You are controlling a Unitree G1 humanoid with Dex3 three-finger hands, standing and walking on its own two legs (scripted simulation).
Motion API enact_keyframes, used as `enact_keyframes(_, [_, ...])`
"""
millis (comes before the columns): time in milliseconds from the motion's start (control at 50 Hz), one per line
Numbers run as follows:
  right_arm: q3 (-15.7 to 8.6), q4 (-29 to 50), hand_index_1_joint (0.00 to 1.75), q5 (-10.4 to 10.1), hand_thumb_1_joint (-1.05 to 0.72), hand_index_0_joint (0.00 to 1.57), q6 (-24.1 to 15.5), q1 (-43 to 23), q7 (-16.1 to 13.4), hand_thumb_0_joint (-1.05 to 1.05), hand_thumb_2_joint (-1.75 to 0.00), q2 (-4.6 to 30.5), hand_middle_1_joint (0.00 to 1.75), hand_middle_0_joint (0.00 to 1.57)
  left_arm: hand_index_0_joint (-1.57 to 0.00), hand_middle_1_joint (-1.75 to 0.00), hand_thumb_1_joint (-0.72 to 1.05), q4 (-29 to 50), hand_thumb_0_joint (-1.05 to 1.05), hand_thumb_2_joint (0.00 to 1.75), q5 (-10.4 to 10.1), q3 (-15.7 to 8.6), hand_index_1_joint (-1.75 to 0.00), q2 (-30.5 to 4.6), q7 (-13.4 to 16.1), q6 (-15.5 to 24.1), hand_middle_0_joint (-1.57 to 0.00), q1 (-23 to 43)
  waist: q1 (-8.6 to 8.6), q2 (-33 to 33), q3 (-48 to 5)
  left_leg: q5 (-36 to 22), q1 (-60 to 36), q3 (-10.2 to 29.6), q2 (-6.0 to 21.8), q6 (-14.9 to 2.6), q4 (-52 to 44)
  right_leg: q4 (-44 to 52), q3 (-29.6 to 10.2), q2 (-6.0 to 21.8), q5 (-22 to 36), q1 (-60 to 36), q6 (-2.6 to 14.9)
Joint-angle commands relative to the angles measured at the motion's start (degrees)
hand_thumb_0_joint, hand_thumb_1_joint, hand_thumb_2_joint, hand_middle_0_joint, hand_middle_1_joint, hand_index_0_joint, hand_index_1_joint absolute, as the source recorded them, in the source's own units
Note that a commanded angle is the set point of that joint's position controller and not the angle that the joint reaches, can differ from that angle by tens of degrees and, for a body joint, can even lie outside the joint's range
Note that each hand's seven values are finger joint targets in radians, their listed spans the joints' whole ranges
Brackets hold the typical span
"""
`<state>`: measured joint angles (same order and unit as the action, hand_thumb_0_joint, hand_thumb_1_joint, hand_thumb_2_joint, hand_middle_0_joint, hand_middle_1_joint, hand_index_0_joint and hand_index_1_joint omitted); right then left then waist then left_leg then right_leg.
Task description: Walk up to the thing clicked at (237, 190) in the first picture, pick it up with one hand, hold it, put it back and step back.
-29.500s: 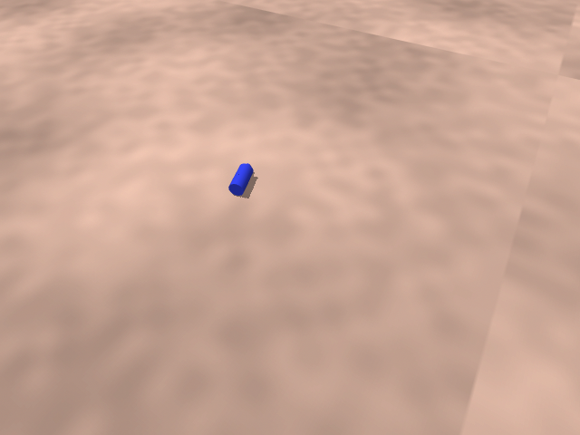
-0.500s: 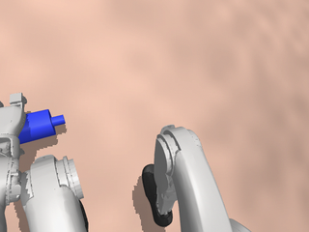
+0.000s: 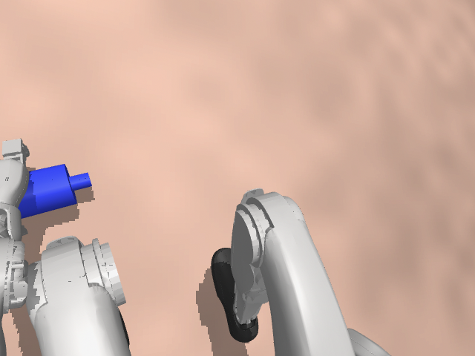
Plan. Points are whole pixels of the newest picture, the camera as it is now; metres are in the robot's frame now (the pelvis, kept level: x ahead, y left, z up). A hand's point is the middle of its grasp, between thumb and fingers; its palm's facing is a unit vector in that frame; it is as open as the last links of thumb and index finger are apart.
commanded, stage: rest palm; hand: left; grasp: from above
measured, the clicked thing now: (31, 193) +0.41 +0.25 -0.27
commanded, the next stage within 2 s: close in 0.08 s
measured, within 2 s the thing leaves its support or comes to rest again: neither
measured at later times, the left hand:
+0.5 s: hand (11, 193) +0.41 +0.27 -0.24, palm faces -0.45 -0.12 -0.89, open 13.2 cm
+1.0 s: hand (9, 196) +0.40 +0.28 -0.25, palm faces -0.45 -0.11 -0.89, open 11.4 cm
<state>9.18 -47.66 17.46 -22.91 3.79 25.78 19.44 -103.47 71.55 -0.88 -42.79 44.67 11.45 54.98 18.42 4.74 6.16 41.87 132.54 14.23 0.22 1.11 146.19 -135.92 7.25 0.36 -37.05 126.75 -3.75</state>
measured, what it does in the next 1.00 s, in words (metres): stands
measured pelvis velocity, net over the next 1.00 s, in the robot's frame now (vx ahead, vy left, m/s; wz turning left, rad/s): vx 0.00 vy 0.00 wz -0.01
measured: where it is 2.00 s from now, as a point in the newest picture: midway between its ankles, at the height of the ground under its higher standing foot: (181, 338)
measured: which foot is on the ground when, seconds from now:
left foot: down 0.00-1.00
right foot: down 0.00-1.00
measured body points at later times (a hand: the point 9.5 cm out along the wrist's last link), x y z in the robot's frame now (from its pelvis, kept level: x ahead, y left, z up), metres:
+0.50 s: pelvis +0.00 +0.00 +0.00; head +0.26 +0.11 +0.35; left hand +0.43 +0.27 -0.19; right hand +0.06 -0.25 -0.07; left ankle +0.06 +0.13 -0.27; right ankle +0.12 -0.13 -0.27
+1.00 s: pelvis +0.00 +0.00 +0.00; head +0.26 +0.11 +0.35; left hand +0.42 +0.28 -0.20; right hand +0.06 -0.25 -0.07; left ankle +0.06 +0.13 -0.27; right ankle +0.12 -0.13 -0.27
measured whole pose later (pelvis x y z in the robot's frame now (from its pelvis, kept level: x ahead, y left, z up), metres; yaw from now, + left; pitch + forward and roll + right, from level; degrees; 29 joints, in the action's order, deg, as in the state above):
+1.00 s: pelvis +0.00 +0.00 +0.00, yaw -1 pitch +27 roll -13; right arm 11.2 -46.0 17.7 -21.5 4.4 23.7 19.6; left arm -102.0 70.8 -1.2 -45.2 44.1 11.9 54.5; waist 19.2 5.3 7.3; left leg 42.7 132.3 14.7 0.6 1.3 146.2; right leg -135.5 7.6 -0.3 -37.1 126.9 -3.9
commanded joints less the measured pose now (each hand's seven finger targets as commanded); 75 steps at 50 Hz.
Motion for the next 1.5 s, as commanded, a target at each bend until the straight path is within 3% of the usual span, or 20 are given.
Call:
enact_keyframes(0, [-4.57,0.52,0.3,-0.62,-0.9,0.2,-0.35,9.51,-0.42,0.0,-0.91,17.69,0.3,0.2,-0.06,-1.02,-0.55,5.15,0.0,1.01,-0.9,1.26,-1.04,-1.53,1.91,0.15,-0.07,13.56,5.29,-21.43,-32.19,-8.51,-24.68,-6.82,0.2,-0.77,-16.45,11.92,7.29,-3.44,10.72,-17.41,4.5])
enact_keyframes(160, [-4.21,0.13,0.3,-0.87,-0.9,0.2,-0.4,9.34,-0.76,0.0,-0.91,18.33,0.3,0.2,-0.06,-1.03,-0.54,4.05,0.0,1.04,-1.23,0.47,-1.05,-3.61,2.21,-0.32,-0.08,12.3,4.83,-22.66,-32.1,-9.41,-25.5,-6.55,0.5,-0.37,-17.13,11.58,7.31,-3.5,11.63,-17.92,4.67])
enact_keyframes(220, [-4.18,0.52,0.3,-0.81,-0.89,0.2,-0.3,9.8,-0.73,0.0,-0.9,18.71,0.3,0.2,-0.15,-1.0,-0.42,4.62,0.0,0.98,-0.87,0.16,-1.01,-4.45,2.05,-0.48,-0.16,13.21,4.75,-23.26,-32.7,-9.68,-25.8,-6.11,0.64,-0.35,-17.32,11.24,7.63,-3.58,11.51,-17.16,4.71])
enact_keyframes(240, [-3.92,0.86,0.3,-0.7,-0.89,0.2,-0.42,9.93,-0.57,0.0,-0.9,18.34,0.3,0.2,-0.16,-0.99,-0.41,4.27,0.0,0.97,-0.9,0.59,-1.0,-3.38,1.9,-0.45,-0.16,13.77,5.46,-23.5,-32.3,-10.06,-26.02,-6.3,0.51,-0.39,-16.97,11.31,7.68,-3.56,12.23,-17.73,4.65])
enact_keyframes(380, [-3.45,0.48,0.3,-0.9,-0.9,0.2,-0.18,10.24,-1.17,0.0,-0.9,18.65,0.3,0.2,-0.19,-0.98,-0.36,4.69,0.0,0.9,-2.3,0.63,-0.98,-4.68,1.28,-0.27,-0.18,14.12,5.83,-22.28,-33.02,-10.81,-25.2,-7.11,0.58,-0.8,-15.69,12.36,7.18,-3.84,13.35,-19.5,4.48])
enact_keyframes(500, [-3.23,1.02,0.3,-0.81,-0.89,0.2,0.42,10.72,-1.77,0.0,-0.9,18.6,0.3,0.2,-0.23,-0.96,-0.31,4.68,0.0,0.9,-1.86,-0.56,-0.96,-6.46,1.0,0.24,-0.23,13.34,4.87,-22.2,-33.08,-10.03,-24.67,-6.72,0.69,-0.78,-16.32,12.04,7.5,-3.82,12.04,-18.74,4.69])
enact_keyframes(580, [-2.71,1.83,0.3,-0.43,-0.89,0.2,0.58,10.26,-1.84,0.0,-0.9,18.08,0.3,0.2,-0.25,-0.93,-0.28,4.02,0.0,0.85,-1.71,0.27,-0.93,-5.22,0.31,0.41,-0.24,12.87,5.61,-21.02,-31.7,-9.09,-23.76,-6.97,0.49,-0.92,-15.83,11.89,7.55,-3.77,11.45,-18.25,4.54])
enact_keyframes(740, [-2.41,1.83,0.3,-0.1,-0.89,0.2,0.67,10.45,-2.22,0.0,-0.9,18.29,0.3,0.2,-0.32,-0.91,-0.19,5.02,0.0,0.87,-1.64,-0.06,-0.91,-5.96,0.78,0.93,-0.31,12.73,5.53,-22.6,-31.97,-10.11,-25.41,-6.58,0.62,-0.6,-16.21,11.43,7.87,-3.75,12.24,-18.01,4.62])
enact_keyframes(780, [-3.0,1.51,0.3,-0.18,-0.89,0.2,1.17,11.18,-2.57,0.0,-0.9,18.98,0.3,0.2,-0.32,-0.9,-0.18,5.03,0.0,0.82,-0.98,-0.77,-0.89,-7.58,1.14,0.92,-0.31,11.74,4.88,-23.47,-32.93,-9.82,-25.63,-6.73,0.82,-0.61,-16.87,12.21,7.6,-4.28,11.94,-19.13,4.84])
enact_keyframes(800, [-2.76,2.02,0.3,-0.2,-0.89,0.2,0.92,10.34,-2.43,0.0,-0.9,18.45,0.3,0.2,-0.33,-0.88,-0.18,4.92,0.0,0.82,-1.1,-0.16,-0.88,-6.13,1.06,0.9,-0.32,12.29,5.26,-22.69,-31.49,-9.02,-25.08,-6.19,0.77,-0.43,-16.7,11.23,7.97,-3.61,11.39,-17.53,4.75])
enact_keyframes(840, [-3.1,1.7,0.3,-0.3,-0.89,0.2,1.14,10.07,-2.68,0.0,-0.9,18.48,0.3,0.2,-0.33,-0.9,-0.17,5.46,0.0,0.84,-1.04,-0.4,-0.9,-6.69,1.38,0.62,-0.33,11.02,4.89,-21.92,-31.59,-7.88,-24.64,-6.6,0.77,-0.63,-16.75,12.29,7.57,-4.05,10.5,-18.5,4.77])
enact_keyframes(1000, [-2.9,1.51,0.3,0.09,-0.9,0.2,0.91,11.0,-2.26,0.0,-0.9,18.11,0.3,0.2,-0.4,-0.87,-0.08,5.46,0.0,0.79,-1.94,0.45,-0.86,-4.6,1.59,0.19,-0.39,12.56,6.07,-22.46,-32.64,-11.52,-25.58,-6.77,0.74,-0.56,-15.85,11.82,7.78,-4.16,13.82,-19.28,4.59])
enact_keyframes(1060, [-2.87,1.5,0.3,-0.45,-0.9,0.2,0.97,10.6,-2.61,0.0,-0.9,18.8,0.3,0.2,-0.42,-0.87,-0.06,5.55,0.0,0.79,-1.98,-0.64,-0.86,-7.04,1.67,0.31,-0.4,12.68,5.45,-22.54,-32.88,-11.33,-25.56,-6.67,0.77,-0.57,-15.86,11.93,7.52,-3.95,13.7,-19.63,4.58])
enact_keyframes(1120, [-2.99,1.46,0.3,0.06,-0.9,0.2,0.99,9.79,-2.56,0.0,-0.9,18.23,0.3,0.2,-0.44,-0.87,-0.02,6.01,0.0,0.8,-1.56,0.2,-0.86,-5.56,1.53,0.14,-0.43,12.69,5.62,-23.62,-32.92,-10.39,-26.13,-6.4,0.87,-0.36,-16.35,11.57,7.92,-3.87,12.73,-18.84,4.72])
enact_keyframes(1260, [-3.02,1.76,0.3,-0.37,-0.9,0.2,1.12,9.92,-2.44,0.0,-0.9,18.95,0.3,0.2,-0.49,-0.85,0.04,5.65,0.0,0.78,-1.13,-0.28,-0.84,-6.85,1.66,0.1,-0.48,12.2,5.34,-23.83,-31.26,-10.01,-25.57,-6.01,0.86,-0.39,-16.89,11.24,8.09,-3.56,12.22,-17.85,4.72])
enact_keyframes(1300, [-2.86,2.01,0.3,-0.1,-0.89,0.2,1.14,9.53,-2.38,0.0,-0.9,18.6,0.3,0.2,-0.5,-0.85,0.06,5.63,0.0,0.8,-1.48,0.34,-0.84,-5.76,1.26,-0.01,-0.49,11.48,5.56,-22.29,-31.95,-9.71,-25.37,-6.41,0.81,-0.53,-16.38,11.52,7.92,-3.95,12.22,-18.58,4.64])
enact_keyframes(1360, [-2.83,2.14,0.3,-0.43,-0.9,0.2,1.17,10.94,-2.56,0.0,-0.9,19.21,0.3,0.2,-0.52,-0.83,0.08,5.58,0.0,0.77,-1.66,-1.39,-0.82,-8.39,1.44,0.11,-0.51,12.02,5.07,-22.4,-32.54,-11.06,-25.34,-6.6,0.8,-0.72,-16.3,12.06,7.67,-3.85,13.05,-19.41,4.56])
enact_keyframes(1420, [-2.88,2.07,0.3,-0.26,-0.89,0.2,1.51,10.89,-2.8,0.0,-0.9,18.67,0.3,0.2,-0.54,-0.83,0.1,4.94,0.0,0.78,-1.56,-1.13,-0.82,-7.2,1.43,-0.07,-0.53,10.56,4.99,-22.2,-33.04,-10.9,-25.16,-6.89,0.74,-0.65,-16.27,12.28,7.43,-4.18,13.04,-20.04,4.66])
enact_keyframes(1460, [-2.26,2.54,0.3,0.09,-0.9,0.2,1.29,10.67,-2.57,0.0,-0.9,18.55,0.3,0.2,-0.56,-0.84,0.13,4.63,0.0,0.77,-2.15,-0.25,-0.83,-6.45,0.97,0.0,-0.54,12.15,6.06,-21.9,-32.04,-10.33,-24.7,-7.01,0.7,-0.79,-15.53,12.13,7.59,-4.08,12.85,-19.5,4.44])
enact_keyframes(1480, [-2.7,2.29,0.3,-0.22,-0.89,0.2,1.32,10.44,-2.81,0.0,-0.9,18.95,0.3,0.2,-0.55,-0.83,0.13,5.38,0.0,0.79,-2.14,-0.46,-0.82,-7.37,1.09,0.06,-0.55,11.07,5.32,-21.35,-31.9,-9.68,-24.2,-6.88,0.73,-0.87,-15.79,12.58,7.45,-4.04,11.92,-19.46,4.54])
